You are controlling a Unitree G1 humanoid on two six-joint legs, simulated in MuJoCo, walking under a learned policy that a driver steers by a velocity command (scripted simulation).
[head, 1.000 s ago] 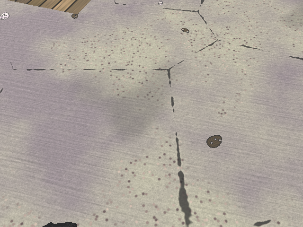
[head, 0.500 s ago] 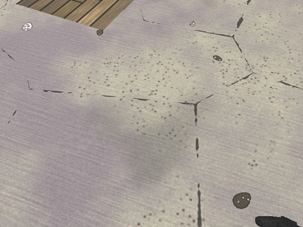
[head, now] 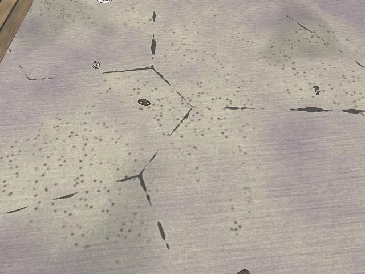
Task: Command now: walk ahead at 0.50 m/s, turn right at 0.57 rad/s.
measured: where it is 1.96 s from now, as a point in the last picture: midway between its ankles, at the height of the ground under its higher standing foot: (212, 202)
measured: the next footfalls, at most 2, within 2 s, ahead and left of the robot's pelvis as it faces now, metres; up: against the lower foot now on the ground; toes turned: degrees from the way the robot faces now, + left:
right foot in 0.08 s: +0.21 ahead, -0.12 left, +0.00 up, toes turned -7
left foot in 0.62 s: +0.56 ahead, +0.02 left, +0.00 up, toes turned -14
